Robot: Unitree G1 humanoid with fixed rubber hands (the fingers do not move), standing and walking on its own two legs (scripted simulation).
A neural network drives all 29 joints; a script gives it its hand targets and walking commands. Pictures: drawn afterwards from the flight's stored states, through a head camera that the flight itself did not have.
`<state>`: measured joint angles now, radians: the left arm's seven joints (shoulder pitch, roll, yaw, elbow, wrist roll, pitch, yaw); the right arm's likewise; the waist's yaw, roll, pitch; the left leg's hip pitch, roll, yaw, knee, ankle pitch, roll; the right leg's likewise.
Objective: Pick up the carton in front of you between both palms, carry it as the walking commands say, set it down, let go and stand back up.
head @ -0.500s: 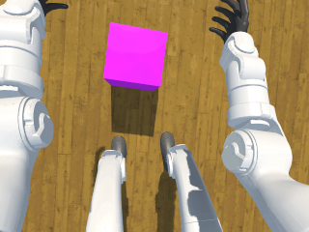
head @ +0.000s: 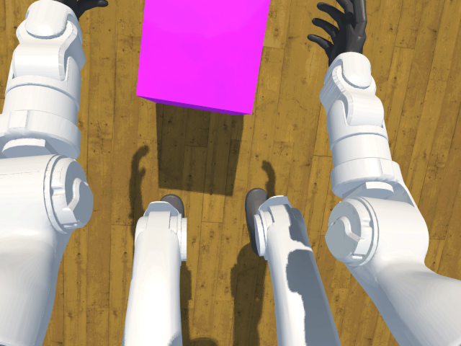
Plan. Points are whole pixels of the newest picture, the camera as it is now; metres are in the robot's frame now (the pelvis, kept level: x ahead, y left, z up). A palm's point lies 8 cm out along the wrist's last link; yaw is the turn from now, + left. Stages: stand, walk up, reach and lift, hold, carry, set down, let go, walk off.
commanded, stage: reach and lift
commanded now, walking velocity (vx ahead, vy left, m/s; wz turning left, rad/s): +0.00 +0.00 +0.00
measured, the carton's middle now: (201, 61) +0.53 +0.04 -0.42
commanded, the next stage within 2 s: none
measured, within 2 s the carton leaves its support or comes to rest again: leaves its support in 1.34 s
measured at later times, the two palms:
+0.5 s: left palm (109, 45) +0.54 +0.21 -0.35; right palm (296, 73) +0.51 -0.15 -0.34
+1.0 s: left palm (123, 45) +0.54 +0.19 -0.34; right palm (280, 72) +0.51 -0.11 -0.34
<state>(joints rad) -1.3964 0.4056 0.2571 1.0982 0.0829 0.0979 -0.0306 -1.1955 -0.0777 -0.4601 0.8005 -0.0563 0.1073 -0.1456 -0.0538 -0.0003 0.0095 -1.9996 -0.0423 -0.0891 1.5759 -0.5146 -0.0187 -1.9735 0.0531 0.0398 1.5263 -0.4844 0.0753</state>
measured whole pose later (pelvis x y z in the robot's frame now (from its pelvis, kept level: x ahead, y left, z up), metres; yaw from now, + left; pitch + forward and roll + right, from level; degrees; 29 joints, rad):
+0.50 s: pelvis -0.05 +0.00 -0.16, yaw +0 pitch +37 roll -5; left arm -1.76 0.58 -0.04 1.29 -0.16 0.13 -0.02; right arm -1.59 -0.23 -0.31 1.07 0.12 0.13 -0.17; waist -0.06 -0.04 0.49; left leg -2.23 -0.03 -0.06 2.18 -0.59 0.00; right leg -2.19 0.07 0.03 2.11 -0.56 0.11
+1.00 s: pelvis -0.05 +0.00 -0.17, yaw -1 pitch +34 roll -5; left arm -1.78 0.51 -0.08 1.30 -0.17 0.12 -0.01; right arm -1.60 -0.16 -0.31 1.06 0.11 0.11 -0.19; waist -0.04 -0.04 0.52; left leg -2.22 -0.02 -0.07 2.21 -0.60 0.00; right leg -2.18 0.06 0.02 2.14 -0.57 0.10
